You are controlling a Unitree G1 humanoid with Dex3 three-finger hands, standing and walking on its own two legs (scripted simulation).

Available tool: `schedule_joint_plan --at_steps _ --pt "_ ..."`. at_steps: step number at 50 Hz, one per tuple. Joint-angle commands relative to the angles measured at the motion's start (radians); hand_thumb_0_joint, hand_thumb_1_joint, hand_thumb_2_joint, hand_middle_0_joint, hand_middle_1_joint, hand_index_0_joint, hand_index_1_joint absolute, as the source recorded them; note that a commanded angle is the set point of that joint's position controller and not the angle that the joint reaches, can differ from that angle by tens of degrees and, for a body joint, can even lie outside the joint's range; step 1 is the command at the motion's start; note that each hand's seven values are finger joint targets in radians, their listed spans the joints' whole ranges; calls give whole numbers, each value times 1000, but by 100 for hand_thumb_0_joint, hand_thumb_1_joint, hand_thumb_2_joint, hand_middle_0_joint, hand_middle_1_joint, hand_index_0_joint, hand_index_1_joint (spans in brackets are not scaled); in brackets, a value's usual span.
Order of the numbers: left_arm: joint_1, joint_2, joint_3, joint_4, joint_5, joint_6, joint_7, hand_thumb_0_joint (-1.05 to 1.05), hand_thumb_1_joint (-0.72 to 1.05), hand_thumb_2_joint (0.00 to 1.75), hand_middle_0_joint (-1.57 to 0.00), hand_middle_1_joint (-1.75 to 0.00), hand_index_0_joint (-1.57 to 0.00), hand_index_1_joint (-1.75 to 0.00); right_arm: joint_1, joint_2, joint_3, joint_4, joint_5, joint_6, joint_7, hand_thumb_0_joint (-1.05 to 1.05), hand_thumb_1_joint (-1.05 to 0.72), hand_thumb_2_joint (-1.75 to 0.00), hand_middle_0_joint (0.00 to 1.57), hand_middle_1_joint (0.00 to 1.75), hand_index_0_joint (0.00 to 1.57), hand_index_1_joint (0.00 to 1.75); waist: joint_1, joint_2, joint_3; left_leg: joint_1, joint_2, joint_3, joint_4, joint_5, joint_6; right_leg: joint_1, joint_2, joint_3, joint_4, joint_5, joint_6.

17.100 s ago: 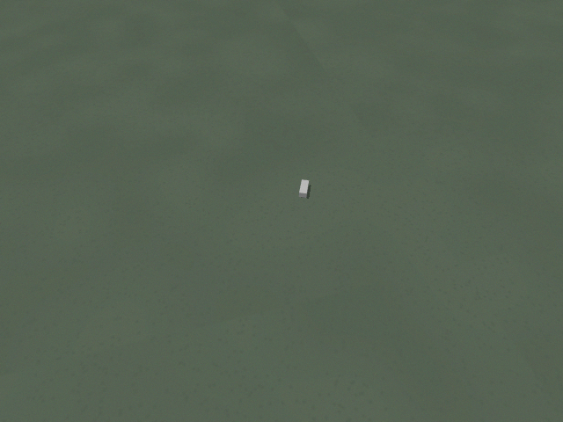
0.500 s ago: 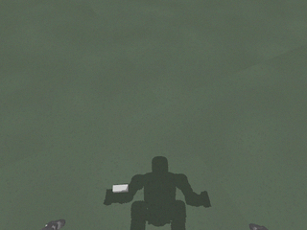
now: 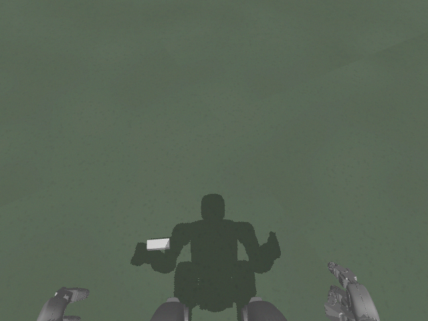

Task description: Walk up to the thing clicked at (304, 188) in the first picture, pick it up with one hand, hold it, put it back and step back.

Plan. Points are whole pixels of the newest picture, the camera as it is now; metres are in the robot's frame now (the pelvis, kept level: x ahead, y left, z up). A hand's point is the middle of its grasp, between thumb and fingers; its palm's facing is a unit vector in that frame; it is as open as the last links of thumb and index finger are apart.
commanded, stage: rise first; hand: left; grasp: from above
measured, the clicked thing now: (158, 244) +0.43 +0.21 -0.69
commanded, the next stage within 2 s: none
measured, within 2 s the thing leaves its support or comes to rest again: neither
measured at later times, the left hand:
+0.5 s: hand out of the picture +0.14 +0.27 -0.23, palm faces -0.33 -0.76 -0.57, open 13.6 cm
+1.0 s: hand (120, 273) +0.28 +0.28 -0.42, palm faces -0.47 -0.24 -0.85, open 12.7 cm
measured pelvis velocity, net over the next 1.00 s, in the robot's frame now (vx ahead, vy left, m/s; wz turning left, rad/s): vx -0.10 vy -0.01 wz -0.04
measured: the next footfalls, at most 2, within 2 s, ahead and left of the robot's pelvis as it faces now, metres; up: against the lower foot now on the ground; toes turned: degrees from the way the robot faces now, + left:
none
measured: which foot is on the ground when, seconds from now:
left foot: down 0.00-1.00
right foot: down 0.00-1.00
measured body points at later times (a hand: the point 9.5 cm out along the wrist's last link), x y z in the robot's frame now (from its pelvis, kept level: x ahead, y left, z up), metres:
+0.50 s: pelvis -0.03 +0.00 -0.09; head +0.11 +0.01 +0.34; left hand +0.16 +0.31 -0.19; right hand +0.16 -0.25 -0.17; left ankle +0.00 +0.11 -0.67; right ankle -0.01 -0.13 -0.67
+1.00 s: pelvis -0.10 -0.01 -0.28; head +0.12 +0.00 +0.11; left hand +0.30 +0.29 -0.37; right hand +0.02 -0.29 -0.42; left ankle +0.00 +0.11 -0.67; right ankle -0.01 -0.14 -0.67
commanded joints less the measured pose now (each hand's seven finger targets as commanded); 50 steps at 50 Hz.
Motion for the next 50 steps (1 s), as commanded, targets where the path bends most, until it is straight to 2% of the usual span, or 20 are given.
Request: schedule_joint_plan --at_steps 1,10,13,15,17,19,21,24,26,27,29,31,33,35,36,37,40,43,49,50 --pt "42 199 60 -213 28 10 12 0 -44 86 -23 -90 -21 -91 10 -153 -54 -147 2 -54 -12 0 -90 -90 20 30 20 30 1 77 -262 172 -4 -13 -79 416 1 67 18 -23 -61 323 -41" --pt "133 177 48 -305 65 47 18 0 -45 85 -22 -93 -21 -93 -9 -143 -48 -191 -5 -82 -6 0 -91 -90 20 30 20 30 -6 78 -278 49 -7 -21 13 334 2 -44 20 -30 35 255 -44" --pt "142 194 66 -356 77 41 25 0 -44 85 -22 -93 -22 -93 -28 -141 -48 -210 -5 -89 -1 0 -91 -90 20 30 20 30 14 93 -284 8 -9 -32 33 270 -1 -91 21 -32 72 202 -46" --pt "71 187 40 -357 90 27 27 0 -46 85 -22 -94 -21 -94 -38 -141 -43 -209 -4 -98 -1 0 -92 -90 20 30 20 30 -19 85 -258 -48 -6 -41 55 186 1 -153 22 -29 98 148 -45" --pt "11 203 42 -314 118 3 30 0 -50 87 -21 -94 -20 -95 -42 -149 -43 -199 -4 -107 1 0 -94 -91 20 30 20 30 -29 83 -245 -104 -5 -50 91 133 1 -227 23 -27 147 107 -46" --pt "-41 229 52 -263 163 -34 34 0 -50 87 -22 -94 -21 -94 -48 -154 -43 -188 -4 -119 2 0 -94 -91 20 30 20 30 -24 88 -253 -168 -12 -46 150 90 3 -300 19 -22 205 69 -48" --pt "-79 218 33 -233 202 -80 38 0 -48 87 -20 -94 -20 -95 -53 -165 -48 -169 -7 -133 9 0 -93 -91 20 30 20 30 -17 94 -294 -207 -11 -52 200 84 -3 -371 18 -19 279 58 -50" --pt "-168 239 15 -194 273 -150 53 0 -45 87 -21 -93 -21 -94 -53 -176 -52 -140 -4 -150 18 0 -92 -90 20 30 20 30 -24 102 -388 -256 -15 -50 298 120 -2 -455 17 -13 373 87 -50" --pt "-220 298 52 -139 322 -189 77 0 -43 85 -25 -92 -24 -92 -59 -188 -55 -116 -2 -153 23 0 -93 -91 20 30 20 30 -8 85 -437 -323 -20 -41 368 134 2 -496 18 -11 431 100 -49" --pt "-237 292 41 -105 350 -204 89 0 -42 84 -26 -91 -26 -91 -66 -194 -57 -107 -4 -156 28 0 -94 -91 20 30 20 30 -5 96 -442 -357 -22 -43 393 129 -1 -538 18 -12 466 92 -52" --pt "-286 340 63 -72 393 -232 109 0 -42 84 -26 -91 -25 -91 -62 -203 -64 -83 -4 -152 35 0 -94 -91 20 30 20 30 11 96 -497 -397 -25 -36 455 160 4 -577 20 -12 513 115 -52" --pt "-334 332 44 -34 431 -255 122 0 -42 85 -25 -92 -25 -92 -57 -209 -70 -62 -6 -145 43 0 -93 -91 20 30 20 30 7 107 -535 -431 -25 -39 505 178 3 -632 19 -15 564 125 -54" --pt "-391 382 69 -3 473 -270 140 0 -42 86 -27 -89 -26 -90 -53 -215 -78 -41 -9 -136 49 0 -93 -91 20 30 20 30 22 97 -592 -463 -25 -32 560 182 7 -654 22 -17 600 127 -53" --pt "-495 410 69 26 523 -289 158 0 -39 85 -28 -88 -27 -89 -34 -216 -79 -20 -13 -124 58 0 -93 -91 20 30 20 30 16 75 -639 -533 -30 -18 632 194 14 -662 24 -18 643 148 -51" --pt "-514 403 61 65 546 -297 164 0 -40 85 -28 -88 -27 -89 -33 -219 -81 -12 -15 -118 63 0 -93 -91 20 30 20 30 10 65 -639 -563 -30 -21 656 180 15 -694 25 -23 665 136 -51" --pt "-559 419 61 76 560 -309 170 0 -38 82 -30 -86 -29 -87 -30 -219 -82 -3 -18 -113 68 0 -94 -91 20 30 20 30 15 81 -650 -575 -29 -24 670 169 12 -721 24 -26 687 119 -53" --pt "-708 474 58 150 633 -343 191 0 -33 81 -33 -82 -32 -83 2 -223 -90 25 -26 -97 72 0 -93 -91 20 30 20 30 -6 29 -685 -680 -32 -2 758 113 26 -722 26 -20 701 99 -42" --pt "-824 499 49 190 678 -375 216 0 -30 82 -29 -82 -29 -83 14 -221 -89 38 -39 -82 81 0 -88 -90 20 30 20 30 -10 41 -721 -732 -32 2 797 41 24 -757 27 -28 740 32 -43" --pt "-985 584 58 338 788 -404 279 0 -24 79 -32 -77 -32 -77 18 -230 -80 60 -57 -38 82 0 -87 -89 20 30 20 30 -33 67 -656 -830 -34 -5 850 -113 27 -906 35 -59 800 -136 -49" --pt "-1005 579 45 358 808 -406 289 0 -24 79 -33 -75 -32 -76 23 -227 -76 62 -60 -29 84 0 -87 -90 20 30 20 30 -40 73 -654 -859 -38 1 864 -123 29 -904 34 -58 807 -148 -48"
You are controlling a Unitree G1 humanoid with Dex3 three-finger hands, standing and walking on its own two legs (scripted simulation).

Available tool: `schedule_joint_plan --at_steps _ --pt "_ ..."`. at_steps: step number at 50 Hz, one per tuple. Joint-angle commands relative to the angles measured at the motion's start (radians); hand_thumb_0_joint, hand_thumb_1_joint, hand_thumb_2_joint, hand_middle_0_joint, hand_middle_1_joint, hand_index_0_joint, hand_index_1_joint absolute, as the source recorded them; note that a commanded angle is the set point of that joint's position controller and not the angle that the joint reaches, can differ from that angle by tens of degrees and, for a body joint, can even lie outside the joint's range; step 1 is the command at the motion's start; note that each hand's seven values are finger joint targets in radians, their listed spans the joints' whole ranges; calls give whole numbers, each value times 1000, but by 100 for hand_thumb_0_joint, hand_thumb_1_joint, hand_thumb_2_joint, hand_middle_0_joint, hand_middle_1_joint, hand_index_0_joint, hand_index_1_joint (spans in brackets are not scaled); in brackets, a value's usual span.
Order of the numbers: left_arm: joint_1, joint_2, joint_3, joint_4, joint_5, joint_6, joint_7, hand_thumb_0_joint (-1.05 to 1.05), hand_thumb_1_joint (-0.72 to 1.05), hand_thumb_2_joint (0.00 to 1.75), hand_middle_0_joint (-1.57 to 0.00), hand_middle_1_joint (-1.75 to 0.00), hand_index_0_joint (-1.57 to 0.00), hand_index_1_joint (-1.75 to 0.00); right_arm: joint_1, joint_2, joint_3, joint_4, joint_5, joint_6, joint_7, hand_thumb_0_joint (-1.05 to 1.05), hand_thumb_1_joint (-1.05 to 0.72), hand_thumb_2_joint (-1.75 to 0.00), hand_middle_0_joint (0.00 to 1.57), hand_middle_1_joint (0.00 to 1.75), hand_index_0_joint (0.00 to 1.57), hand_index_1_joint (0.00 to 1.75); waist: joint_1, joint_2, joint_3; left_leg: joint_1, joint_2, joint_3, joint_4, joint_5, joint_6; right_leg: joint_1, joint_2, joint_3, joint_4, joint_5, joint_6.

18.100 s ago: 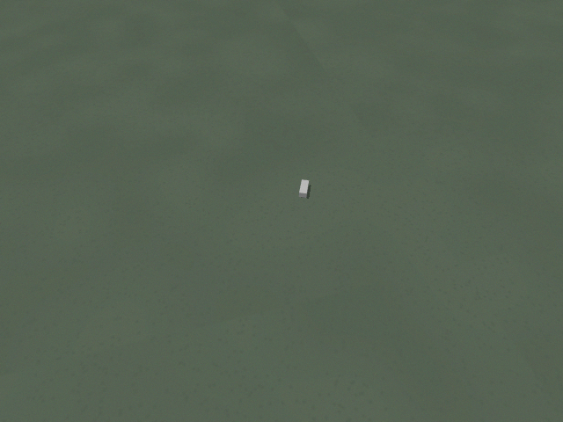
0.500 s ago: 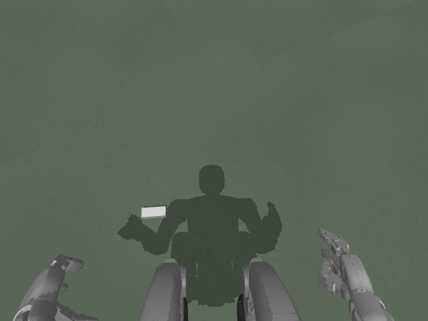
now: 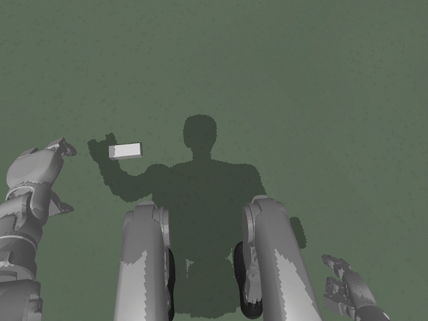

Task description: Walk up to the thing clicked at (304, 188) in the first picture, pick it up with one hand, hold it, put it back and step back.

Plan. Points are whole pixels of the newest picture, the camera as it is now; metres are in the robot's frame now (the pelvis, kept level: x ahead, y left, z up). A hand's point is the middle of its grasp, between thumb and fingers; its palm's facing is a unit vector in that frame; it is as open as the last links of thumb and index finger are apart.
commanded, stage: rise first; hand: left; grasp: from above
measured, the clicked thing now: (125, 151) +0.52 +0.25 -0.41
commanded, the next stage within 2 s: none
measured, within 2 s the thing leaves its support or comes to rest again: neither
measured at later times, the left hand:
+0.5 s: hand (76, 164) +0.43 +0.31 -0.22, palm faces -0.45 -0.04 -0.89, open 12.2 cm
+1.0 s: hand (87, 157) +0.46 +0.30 -0.26, palm faces -0.44 -0.06 -0.89, open 12.3 cm
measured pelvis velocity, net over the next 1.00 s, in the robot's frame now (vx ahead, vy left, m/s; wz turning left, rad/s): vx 0.01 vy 0.01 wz -0.07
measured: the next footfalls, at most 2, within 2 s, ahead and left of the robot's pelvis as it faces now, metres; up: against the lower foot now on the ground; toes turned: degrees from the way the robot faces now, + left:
none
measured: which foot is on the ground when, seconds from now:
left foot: down 0.00-1.00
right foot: down 0.00-1.00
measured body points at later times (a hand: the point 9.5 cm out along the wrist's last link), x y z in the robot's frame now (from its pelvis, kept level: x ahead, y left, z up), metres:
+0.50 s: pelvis +0.00 +0.01 -0.06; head +0.22 +0.06 +0.32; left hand +0.45 +0.31 -0.17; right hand +0.06 -0.27 -0.18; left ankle +0.09 +0.13 -0.39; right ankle +0.09 -0.12 -0.39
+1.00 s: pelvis +0.01 +0.01 -0.09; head +0.25 +0.06 +0.29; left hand +0.48 +0.30 -0.21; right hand +0.06 -0.27 -0.20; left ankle +0.09 +0.13 -0.39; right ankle +0.09 -0.12 -0.39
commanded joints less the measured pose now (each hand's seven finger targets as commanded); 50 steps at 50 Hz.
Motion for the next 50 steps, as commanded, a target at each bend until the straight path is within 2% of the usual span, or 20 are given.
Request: schedule_joint_plan --at_steps 1,2,3,6,7,9,12,14,17,19,20,22,27,29,31,43,45,46,47,50 --pt "-297 346 75 -56 71 -26 88 0 -24 78 -32 -76 -32 -76 138 -194 -59 -68 -8 5 -8 0 -88 -90 20 30 20 30 -16 73 -635 368 -38 61 -192 42 49 306 23 -26 -262 31 -32" --pt "-301 363 84 -19 86 -26 99 0 -24 78 -32 -77 -32 -77 142 -194 -56 -64 -12 14 -7 0 -88 -90 20 30 20 30 -14 63 -635 363 -38 57 -183 49 49 302 25 -34 -246 36 -32" --pt "-321 343 63 -6 100 -27 105 0 -24 78 -31 -77 -32 -77 145 -192 -52 -61 -15 21 -5 0 -88 -90 20 30 20 30 -26 83 -620 359 -38 53 -182 42 47 270 24 -42 -231 35 -34" --pt "-375 358 51 51 138 -29 126 0 -23 76 -34 -73 -34 -73 145 -198 -48 -47 -26 37 -2 0 -89 -90 20 30 20 30 -51 107 -556 337 -36 34 -171 -18 47 183 23 -56 -203 -14 -38" --pt "-419 355 38 44 155 -32 132 0 -22 76 -34 -71 -34 -72 153 -202 -46 -41 -31 41 0 0 -89 -90 20 30 20 30 -60 135 -569 352 -34 29 -166 -15 44 157 22 -62 -184 0 -40" --pt "-422 381 47 70 181 -33 145 0 -21 76 -36 -69 -35 -70 157 -203 -41 -31 -35 47 2 0 -89 -90 20 30 20 30 -50 163 -587 362 -34 26 -150 13 40 149 21 -68 -154 30 -44" --pt "-462 380 37 100 216 -35 165 0 -22 76 -37 -67 -36 -68 169 -206 -32 -21 -45 56 9 0 -89 -90 20 30 20 30 -67 195 -577 358 -34 25 -128 47 39 112 22 -77 -123 69 -46" --pt "-456 400 53 134 245 -36 182 0 -23 76 -35 -68 -35 -69 173 -214 -28 -10 -50 60 13 0 -89 -90 20 30 20 30 -61 215 -576 370 -31 9 -125 66 33 76 21 -87 -91 83 -46" --pt "-511 397 31 147 273 -43 194 0 -22 75 -38 -66 -37 -67 182 -215 -29 -2 -59 67 20 0 -90 -90 20 30 20 30 -89 222 -577 356 -30 14 -99 79 35 67 22 -89 -77 102 -47" --pt "-519 372 21 163 280 -47 206 0 -21 74 -38 -66 -37 -67 188 -219 -27 2 -64 66 23 0 -90 -90 20 30 20 30 -93 235 -574 361 -26 3 -97 77 33 37 20 -96 -60 102 -43" --pt "-538 403 33 149 286 -51 212 0 -22 75 -37 -67 -36 -68 180 -221 -31 2 -64 66 23 0 -90 -90 20 30 20 30 -83 246 -591 363 -28 10 -88 65 33 34 21 -91 -62 93 -46" --pt "-550 395 27 169 308 -53 222 0 -22 75 -37 -68 -36 -68 198 -218 -25 12 -72 70 27 0 -90 -90 20 30 20 30 -100 249 -600 357 -29 11 -67 98 35 48 25 -96 -47 123 -42" --pt "-573 427 53 193 309 -52 249 0 -21 73 -37 -69 -37 -69 205 -214 -19 24 -84 69 33 0 -90 -90 20 30 20 30 -103 217 -608 337 -26 21 -26 137 42 64 27 -94 -38 164 -39" --pt "-561 403 48 233 306 -43 259 0 -21 73 -37 -69 -37 -69 208 -210 -13 24 -90 67 37 0 -90 -90 20 30 20 30 -115 209 -618 318 -27 31 -4 168 45 90 31 -93 -34 197 -36" --pt "-578 418 54 240 308 -37 268 0 -21 73 -37 -69 -37 -69 203 -215 -10 23 -94 67 37 0 -90 -90 20 30 20 30 -115 227 -614 312 -25 29 -1 158 44 71 30 -94 -25 186 -35" --pt "-582 433 60 266 300 -20 265 0 -24 75 -36 -70 -35 -71 210 -215 12 21 -106 67 47 0 -90 -90 20 30 20 30 -138 228 -596 276 -20 19 38 163 47 78 34 -103 4 201 -34" --pt "-606 454 63 250 300 -24 267 0 -24 76 -36 -71 -35 -71 212 -221 11 23 -104 67 48 0 -90 -90 20 30 20 30 -136 235 -605 267 -19 20 40 159 47 78 37 -104 10 201 -38" --pt "-575 439 65 282 296 -18 268 0 -23 75 -36 -71 -35 -71 209 -222 11 18 -104 66 49 0 -90 -90 20 30 20 30 -132 230 -583 269 -17 15 38 151 45 61 35 -106 14 193 -38" --pt "-599 430 45 263 296 -20 266 0 -24 75 -35 -72 -35 -72 208 -220 15 19 -105 65 50 0 -90 -90 20 30 20 30 -139 244 -580 261 -19 20 36 144 45 67 38 -106 9 190 -39" --pt "-587 453 67 265 289 -19 266 0 -24 76 -35 -72 -35 -72 215 -226 19 18 -104 66 49 0 -90 -90 20 30 20 30 -134 227 -591 249 -19 25 50 146 48 89 39 -103 4 196 -35"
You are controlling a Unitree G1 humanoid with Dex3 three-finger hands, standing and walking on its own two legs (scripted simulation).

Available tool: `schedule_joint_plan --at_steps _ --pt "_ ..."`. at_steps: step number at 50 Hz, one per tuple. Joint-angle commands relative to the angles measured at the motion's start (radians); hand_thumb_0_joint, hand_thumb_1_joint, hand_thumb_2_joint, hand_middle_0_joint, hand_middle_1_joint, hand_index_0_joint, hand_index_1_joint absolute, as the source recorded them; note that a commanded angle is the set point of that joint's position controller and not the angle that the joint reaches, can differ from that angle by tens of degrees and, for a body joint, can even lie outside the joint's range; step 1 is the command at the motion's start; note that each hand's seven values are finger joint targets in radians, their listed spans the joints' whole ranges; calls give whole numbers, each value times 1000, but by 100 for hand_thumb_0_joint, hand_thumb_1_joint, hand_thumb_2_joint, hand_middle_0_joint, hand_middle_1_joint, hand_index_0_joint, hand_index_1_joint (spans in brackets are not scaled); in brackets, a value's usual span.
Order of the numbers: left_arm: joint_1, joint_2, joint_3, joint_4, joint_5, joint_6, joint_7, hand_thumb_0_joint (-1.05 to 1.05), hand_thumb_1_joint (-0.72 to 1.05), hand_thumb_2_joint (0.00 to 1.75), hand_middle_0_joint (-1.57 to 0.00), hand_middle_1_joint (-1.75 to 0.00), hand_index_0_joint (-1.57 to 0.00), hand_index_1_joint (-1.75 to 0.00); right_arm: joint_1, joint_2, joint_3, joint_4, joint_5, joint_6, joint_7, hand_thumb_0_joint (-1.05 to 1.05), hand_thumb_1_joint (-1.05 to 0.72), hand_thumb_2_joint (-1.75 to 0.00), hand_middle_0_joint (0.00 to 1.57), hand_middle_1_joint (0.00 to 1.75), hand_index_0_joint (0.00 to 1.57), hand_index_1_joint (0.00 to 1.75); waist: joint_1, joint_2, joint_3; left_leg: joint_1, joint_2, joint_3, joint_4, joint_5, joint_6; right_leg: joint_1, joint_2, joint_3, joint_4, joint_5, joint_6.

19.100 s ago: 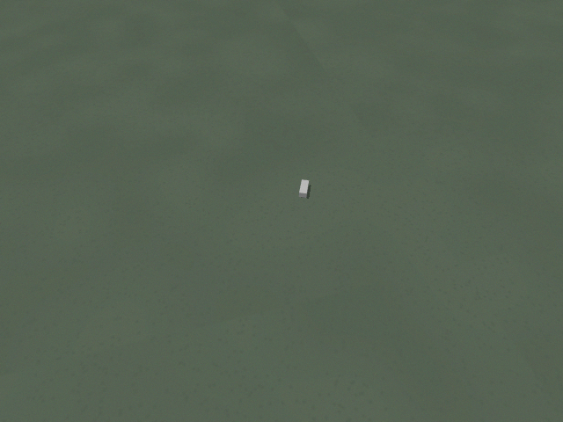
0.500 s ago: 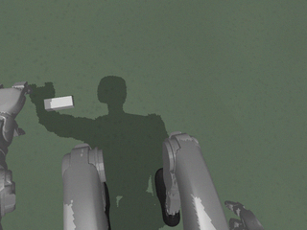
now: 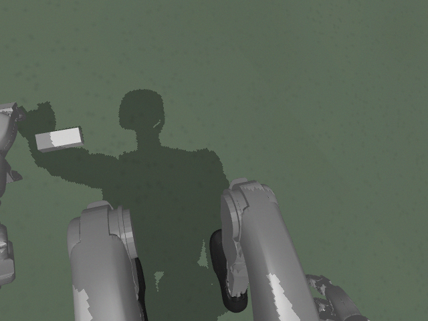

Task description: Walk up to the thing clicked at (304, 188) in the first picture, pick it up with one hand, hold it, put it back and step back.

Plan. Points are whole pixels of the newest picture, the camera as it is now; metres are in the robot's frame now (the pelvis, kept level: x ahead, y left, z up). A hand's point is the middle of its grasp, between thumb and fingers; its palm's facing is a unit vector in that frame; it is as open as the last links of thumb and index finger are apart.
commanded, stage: rise first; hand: left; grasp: from above
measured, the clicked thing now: (60, 140) +0.49 +0.28 -0.32
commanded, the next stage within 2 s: approach in 1.78 s
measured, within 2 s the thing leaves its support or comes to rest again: neither
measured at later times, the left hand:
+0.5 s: hand (11, 149) +0.44 +0.32 -0.19, palm faces -0.43 -0.10 -0.90, open 12.4 cm
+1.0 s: hand (18, 142) +0.46 +0.31 -0.19, palm faces -0.43 -0.09 -0.90, open 12.3 cm
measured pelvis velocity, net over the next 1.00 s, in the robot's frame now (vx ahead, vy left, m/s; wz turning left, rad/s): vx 0.00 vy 0.00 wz -0.03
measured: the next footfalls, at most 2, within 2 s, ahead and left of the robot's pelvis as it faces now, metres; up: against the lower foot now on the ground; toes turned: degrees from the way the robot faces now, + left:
none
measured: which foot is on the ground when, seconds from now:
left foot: down 0.00-1.00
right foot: down 0.00-1.00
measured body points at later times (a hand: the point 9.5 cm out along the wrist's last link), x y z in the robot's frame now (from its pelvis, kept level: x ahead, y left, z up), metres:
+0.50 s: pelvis +0.00 +0.00 -0.01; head +0.25 +0.07 +0.36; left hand +0.46 +0.32 -0.14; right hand +0.06 -0.28 -0.11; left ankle +0.07 +0.13 -0.30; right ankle +0.09 -0.12 -0.30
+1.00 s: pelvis +0.00 +0.00 -0.02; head +0.25 +0.08 +0.35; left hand +0.47 +0.31 -0.14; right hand +0.04 -0.27 -0.11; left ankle +0.07 +0.13 -0.30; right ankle +0.09 -0.12 -0.30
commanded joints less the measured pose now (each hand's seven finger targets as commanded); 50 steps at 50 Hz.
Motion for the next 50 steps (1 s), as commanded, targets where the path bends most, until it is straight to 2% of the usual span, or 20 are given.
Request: schedule_joint_plan --at_steps 1,3,5,6,8,13,14,15,19,20,22,25,27,29,36,39,41,46,48,50 --pt "-256 274 31 -135 -15 2 38 0 -24 75 -35 -73 -35 -73 204 -239 -63 -16 0 -3 -9 0 -90 -90 20 30 20 30 10 281 -672 521 -21 76 -238 207 34 341 21 -67 -238 236 -55" --pt "-268 281 35 -154 -17 4 42 0 -25 76 -34 -73 -34 -73 207 -243 -66 -12 2 0 -12 0 -90 -90 20 30 20 30 5 275 -700 536 -18 73 -226 230 34 344 25 -67 -234 261 -55" --pt "-273 269 32 -152 -26 3 40 0 -24 75 -34 -74 -34 -73 211 -250 -68 -9 5 -1 -9 0 -90 -90 20 30 20 30 3 291 -680 537 -17 60 -239 232 29 313 21 -75 -213 255 -55" --pt "-248 277 37 -133 -17 7 40 0 -24 75 -35 -73 -35 -73 210 -254 -65 -11 2 1 -8 0 -90 -90 20 30 20 30 4 298 -666 550 -16 57 -238 231 27 300 21 -78 -215 252 -56" --pt "-277 276 26 -137 -14 3 38 0 -25 76 -34 -73 -34 -73 210 -257 -64 -11 5 1 -7 0 -90 -90 20 30 20 30 -4 299 -659 542 -15 53 -238 217 27 291 23 -80 -214 244 -60" --pt "-275 286 33 -126 -17 1 46 0 -25 76 -34 -74 -34 -74 209 -255 -55 -14 3 -2 -5 0 -90 -90 20 30 20 30 -6 302 -659 520 -18 64 -223 213 29 311 26 -77 -216 247 -57" --pt "-274 283 31 -123 -17 2 44 0 -33 84 -36 -66 -32 -71 214 -258 -57 -15 2 -3 -3 0 -91 -90 20 30 20 30 -10 292 -650 516 -18 62 -221 215 30 311 24 -78 -214 248 -57" --pt "-277 282 30 -119 -17 3 45 0 -27 78 -35 -71 -34 -73 217 -258 -58 -12 2 -4 -3 0 -90 -90 20 30 20 30 -12 282 -652 509 -17 67 -213 210 33 317 25 -76 -222 247 -56" --pt "-276 285 35 -121 -18 5 53 0 -26 77 -36 -71 -34 -72 225 -259 -49 -12 -4 -6 1 0 -90 -90 20 30 20 30 -16 279 -665 496 -18 69 -207 224 34 348 27 -79 -218 264 -52" --pt "-283 286 28 -110 -17 6 54 0 -26 77 -35 -73 -34 -74 215 -258 -49 -10 -3 -6 0 0 -90 -90 20 30 20 30 -11 277 -671 488 -19 69 -207 208 34 337 31 -77 -223 251 -55" --pt "-305 287 32 -112 -15 8 60 0 -25 77 -35 -71 -34 -72 220 -259 -46 -14 -4 -6 0 0 -90 -90 20 30 20 30 -25 285 -655 488 -18 67 -205 202 33 330 29 -80 -222 243 -53" --pt "-311 268 9 -90 -9 15 58 0 -25 77 -35 -73 -34 -74 214 -263 -44 -10 -3 -11 1 0 -90 -90 20 30 20 30 -31 315 -631 514 -16 53 -221 195 27 282 28 -92 -207 232 -58" --pt "-334 286 21 -101 -10 15 62 0 -24 76 -36 -70 -35 -71 214 -275 -45 -9 1 -9 0 0 -90 -90 20 30 20 30 -31 329 -649 524 -16 40 -234 191 22 267 24 -97 -193 226 -58" --pt "-321 261 6 -83 -8 21 61 0 -25 77 -35 -72 -34 -72 210 -270 -39 -13 -3 -10 2 0 -90 -90 20 30 20 30 -37 336 -639 534 -15 40 -232 198 22 268 24 -101 -195 233 -54" --pt "-352 302 17 -55 -6 22 66 0 -24 76 -37 -70 -35 -71 228 -276 -27 -15 -4 -19 7 0 -90 -90 20 30 20 30 -55 303 -620 487 -18 54 -204 198 31 292 26 -94 -205 242 -54" --pt "-346 305 4 -29 0 22 64 0 -25 77 -36 -72 -34 -73 219 -271 -16 -15 -7 -21 7 0 -90 -90 20 30 20 30 -55 292 -620 456 -19 64 -187 189 36 314 32 -85 -216 243 -53" --pt "-350 327 22 -36 -6 19 67 0 -23 75 -38 -70 -37 -71 228 -274 -12 -18 -11 -24 9 0 -90 -90 20 30 20 30 -56 284 -623 442 -19 65 -185 187 37 337 31 -85 -217 240 -50" --pt "-361 329 17 -42 -7 21 65 0 -23 75 -37 -71 -36 -71 223 -283 -7 -21 -11 -25 11 0 -90 -90 20 30 20 30 -61 328 -643 482 -18 53 -188 199 30 314 32 -97 -198 250 -54" --pt "-353 329 15 -35 -8 26 65 0 -22 74 -38 -70 -37 -71 224 -281 -7 -18 -8 -26 13 0 -90 -90 20 30 20 30 -52 332 -619 477 -19 54 -196 195 26 301 31 -97 -195 243 -59" --pt "-369 343 19 -52 -3 27 62 0 -22 74 -38 -70 -37 -71 226 -284 -5 -21 -13 -23 12 0 -90 -90 20 30 20 30 -61 336 -635 480 -18 53 -192 189 28 307 34 -99 -200 241 -57"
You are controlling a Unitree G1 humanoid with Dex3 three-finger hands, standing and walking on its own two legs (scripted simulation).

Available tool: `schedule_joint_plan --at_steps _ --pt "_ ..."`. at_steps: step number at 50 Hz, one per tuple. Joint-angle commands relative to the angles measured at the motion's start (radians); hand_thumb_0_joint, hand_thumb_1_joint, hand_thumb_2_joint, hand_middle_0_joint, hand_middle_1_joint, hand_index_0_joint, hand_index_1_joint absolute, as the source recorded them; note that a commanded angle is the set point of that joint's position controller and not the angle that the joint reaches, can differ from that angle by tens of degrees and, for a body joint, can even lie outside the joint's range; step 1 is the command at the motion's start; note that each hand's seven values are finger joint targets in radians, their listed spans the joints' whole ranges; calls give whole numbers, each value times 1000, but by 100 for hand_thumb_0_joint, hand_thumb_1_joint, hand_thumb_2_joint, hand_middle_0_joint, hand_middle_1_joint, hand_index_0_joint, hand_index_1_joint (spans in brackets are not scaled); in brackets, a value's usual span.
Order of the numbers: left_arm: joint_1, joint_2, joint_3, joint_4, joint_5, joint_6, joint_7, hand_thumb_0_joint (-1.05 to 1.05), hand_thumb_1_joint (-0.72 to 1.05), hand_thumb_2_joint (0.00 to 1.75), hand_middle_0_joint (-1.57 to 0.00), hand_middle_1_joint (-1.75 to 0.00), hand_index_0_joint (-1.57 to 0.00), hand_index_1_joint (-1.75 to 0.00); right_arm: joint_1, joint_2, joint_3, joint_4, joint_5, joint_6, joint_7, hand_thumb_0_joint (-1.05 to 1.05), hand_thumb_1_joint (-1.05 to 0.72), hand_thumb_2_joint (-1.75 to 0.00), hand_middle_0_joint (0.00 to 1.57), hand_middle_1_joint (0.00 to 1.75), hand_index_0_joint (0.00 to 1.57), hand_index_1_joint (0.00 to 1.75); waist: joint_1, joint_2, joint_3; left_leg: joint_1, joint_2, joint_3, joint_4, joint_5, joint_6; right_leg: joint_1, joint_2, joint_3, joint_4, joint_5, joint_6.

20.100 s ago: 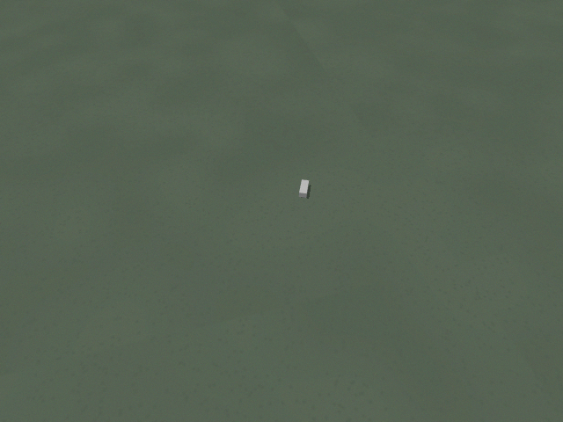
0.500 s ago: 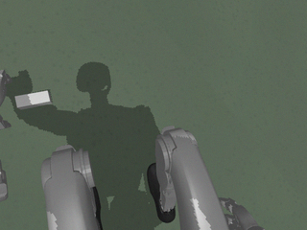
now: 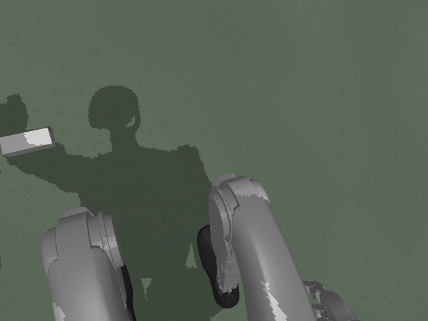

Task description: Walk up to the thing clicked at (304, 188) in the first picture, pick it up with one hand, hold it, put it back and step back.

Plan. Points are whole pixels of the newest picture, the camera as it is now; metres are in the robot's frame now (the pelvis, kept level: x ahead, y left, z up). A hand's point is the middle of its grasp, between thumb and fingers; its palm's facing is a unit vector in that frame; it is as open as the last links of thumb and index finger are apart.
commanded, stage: rise first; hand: left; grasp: from above
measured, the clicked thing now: (28, 142) +0.49 +0.29 -0.31
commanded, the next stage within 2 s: approach in 0.78 s
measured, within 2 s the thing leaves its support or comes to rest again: neither
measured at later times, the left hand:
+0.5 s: hand out of the picture +0.45 +0.33 -0.17, palm faces -0.43 -0.10 -0.90, open 12.0 cm
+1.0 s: hand out of the picture +0.45 +0.33 -0.17, palm faces -0.44 -0.09 -0.89, open 12.0 cm
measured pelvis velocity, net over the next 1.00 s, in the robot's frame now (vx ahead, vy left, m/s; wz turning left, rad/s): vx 0.00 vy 0.00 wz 0.00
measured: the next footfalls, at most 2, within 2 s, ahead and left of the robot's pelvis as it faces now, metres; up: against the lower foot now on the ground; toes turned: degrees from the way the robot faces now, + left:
none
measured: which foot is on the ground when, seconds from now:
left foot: down 0.00-1.00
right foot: down 0.00-1.00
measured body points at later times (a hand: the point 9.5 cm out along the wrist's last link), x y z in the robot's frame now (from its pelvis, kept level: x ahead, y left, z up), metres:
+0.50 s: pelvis +0.00 +0.00 +0.01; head +0.24 +0.08 +0.38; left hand +0.46 +0.33 -0.12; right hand +0.06 -0.27 -0.09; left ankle +0.07 +0.13 -0.29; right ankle +0.10 -0.12 -0.29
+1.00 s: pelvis +0.00 +0.00 +0.00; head +0.24 +0.08 +0.37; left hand +0.46 +0.33 -0.12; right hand +0.05 -0.27 -0.09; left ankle +0.07 +0.13 -0.29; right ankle +0.10 -0.12 -0.29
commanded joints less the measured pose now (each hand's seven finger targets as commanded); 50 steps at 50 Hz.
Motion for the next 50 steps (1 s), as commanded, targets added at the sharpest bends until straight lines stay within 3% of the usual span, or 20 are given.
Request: schedule_joint_plan --at_steps 1,6,13,15,17,19,22,26,28,32,35,37,40,43,44,47,49,50 --pt "-282 278 20 -142 -9 4 35 0 -23 75 -37 -69 -36 -71 197 -261 -74 -7 7 1 -10 0 -90 -90 20 30 20 30 16 367 -680 522 -19 85 -257 182 24 329 24 -73 -228 220 -67" --pt "-285 250 3 -130 -9 12 24 0 -22 75 -37 -70 -36 -71 209 -264 -75 -6 7 3 -7 0 -90 -90 20 30 20 30 -5 368 -661 530 -18 77 -265 181 22 310 21 -80 -228 222 -66" --pt "-258 228 -7 -151 -16 11 11 0 -22 74 -39 -69 -38 -70 208 -259 -79 -6 14 5 -4 0 -90 -90 20 30 20 30 10 371 -680 554 -18 74 -277 205 18 314 20 -81 -225 240 -67" --pt "-281 230 -6 -161 -16 11 12 0 -20 73 -40 -68 -39 -69 217 -259 -78 -9 14 6 -3 0 -90 -90 20 30 20 30 -4 363 -685 552 -19 77 -273 210 21 326 20 -79 -234 248 -66" --pt "-276 235 -7 -161 -18 10 11 0 -21 74 -39 -69 -38 -70 207 -257 -80 -10 18 6 -2 0 -90 -90 20 30 20 30 9 364 -675 538 -20 78 -281 196 21 313 19 -77 -233 234 -68" --pt "-285 233 -9 -148 -13 8 8 0 -19 72 -40 -68 -39 -69 221 -255 -73 -7 13 5 -1 0 -90 -90 20 30 20 30 -9 326 -670 525 -19 83 -261 210 27 343 22 -74 -246 251 -62" --pt "-287 254 6 -164 -22 1 10 0 -18 71 -41 -67 -41 -68 208 -253 -72 -11 13 4 -3 0 -90 -90 20 30 20 30 7 329 -692 513 -21 93 -255 207 30 367 22 -64 -255 251 -59" --pt "-297 248 -5 -140 -17 3 6 0 -18 71 -41 -68 -41 -69 216 -261 -75 -12 11 -1 -1 0 -90 -90 20 30 20 30 -10 320 -657 511 -19 85 -262 174 30 333 23 -70 -256 218 -62" --pt "-277 246 -3 -134 -15 0 6 0 -18 71 -41 -68 -40 -69 204 -258 -74 -11 11 -1 -2 0 -90 -90 20 30 20 30 7 344 -664 517 -20 83 -276 167 25 333 22 -73 -250 205 -65" --pt "-315 257 -7 -163 -8 -1 10 0 -19 72 -40 -68 -39 -69 197 -260 -75 -16 13 0 -6 0 -90 -90 20 30 20 30 3 378 -689 547 -19 76 -280 169 20 308 21 -78 -235 207 -68" --pt "-303 249 -6 -128 -7 3 10 0 -18 71 -42 -65 -41 -66 214 -265 -71 -15 11 -2 -7 0 -89 -90 20 30 20 30 -15 323 -635 509 -21 82 -269 162 28 308 20 -75 -251 204 -63" --pt "-293 256 -2 -133 -20 1 8 0 -17 71 -43 -65 -41 -66 207 -264 -70 -15 13 -5 -8 0 -90 -90 20 30 20 30 1 332 -651 510 -20 84 -270 161 27 315 19 -73 -249 202 -63" --pt "-282 248 -17 -121 -13 1 2 0 -16 70 -43 -66 -42 -67 205 -262 -67 -19 13 -5 -4 0 -90 -90 20 30 20 30 -3 341 -650 512 -23 80 -272 166 25 314 21 -76 -240 206 -66" --pt "-274 265 3 -136 -20 -2 5 0 -15 69 -42 -66 -42 -66 206 -263 -69 -18 13 -5 -5 0 -90 -90 20 30 20 30 8 334 -683 517 -22 85 -260 184 27 334 22 -74 -243 223 -63" --pt "-272 253 -7 -128 -14 -1 4 0 -23 77 -42 -62 -38 -66 210 -261 -65 -16 11 -6 -4 0 -90 -90 20 30 20 30 -3 331 -667 517 -21 88 -254 197 26 340 22 -73 -241 236 -62" --pt "-337 251 -16 -164 -12 -9 10 0 -21 73 -38 -71 -37 -71 216 -261 -65 -11 9 -5 -3 0 -89 -89 20 30 20 30 -18 361 -665 509 -20 83 -260 182 25 329 22 -74 -240 225 -63" --pt "-364 207 -48 -159 -10 -13 14 0 -23 74 -37 -72 -36 -72 216 -260 -65 -9 8 -8 -3 0 -89 -89 20 30 20 30 -36 365 -672 539 -17 74 -259 169 22 298 24 -82 -239 213 -66" --pt "-398 188 -65 -152 -11 -13 19 0 -23 75 -36 -72 -35 -73 223 -267 -65 -5 8 -12 -5 0 -89 -89 20 30 20 30 -59 366 -652 542 -15 68 -255 163 20 275 23 -87 -236 212 -65"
